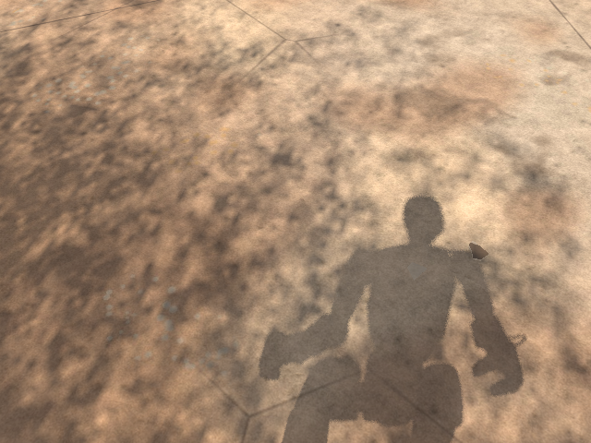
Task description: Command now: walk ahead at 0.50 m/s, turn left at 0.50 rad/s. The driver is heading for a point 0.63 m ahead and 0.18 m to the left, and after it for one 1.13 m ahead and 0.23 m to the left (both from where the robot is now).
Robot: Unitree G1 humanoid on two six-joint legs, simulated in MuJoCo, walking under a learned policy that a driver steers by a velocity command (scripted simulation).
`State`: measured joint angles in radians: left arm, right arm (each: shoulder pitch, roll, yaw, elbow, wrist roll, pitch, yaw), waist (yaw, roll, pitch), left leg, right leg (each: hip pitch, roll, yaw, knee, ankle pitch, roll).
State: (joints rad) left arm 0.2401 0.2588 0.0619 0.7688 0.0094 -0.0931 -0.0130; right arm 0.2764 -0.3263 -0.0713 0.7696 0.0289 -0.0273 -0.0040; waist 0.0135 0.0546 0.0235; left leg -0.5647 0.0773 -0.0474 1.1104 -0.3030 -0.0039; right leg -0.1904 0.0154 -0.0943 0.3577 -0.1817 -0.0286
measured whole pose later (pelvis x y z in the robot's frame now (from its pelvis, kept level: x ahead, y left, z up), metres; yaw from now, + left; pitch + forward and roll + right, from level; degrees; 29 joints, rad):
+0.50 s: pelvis +0.26 +0.09 +0.00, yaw +18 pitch +1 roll -1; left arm 0.15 0.31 0.06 0.75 0.01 -0.10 0.00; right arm 0.28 -0.29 -0.06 0.68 0.01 -0.04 0.02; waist -0.02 -0.02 0.07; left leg -0.27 -0.10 -0.03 0.42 -0.16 0.10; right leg -0.55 -0.09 0.05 1.08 -0.31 0.02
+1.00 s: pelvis +0.54 +0.13 +0.00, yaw +27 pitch +1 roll +0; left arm 0.32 0.27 0.05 0.81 -0.01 -0.08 -0.03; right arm 0.22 -0.30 -0.05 0.68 0.00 -0.06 -0.01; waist 0.05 0.03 0.02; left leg -0.51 0.03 -0.05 1.01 -0.34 0.00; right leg -0.23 0.06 0.05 0.37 -0.16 -0.05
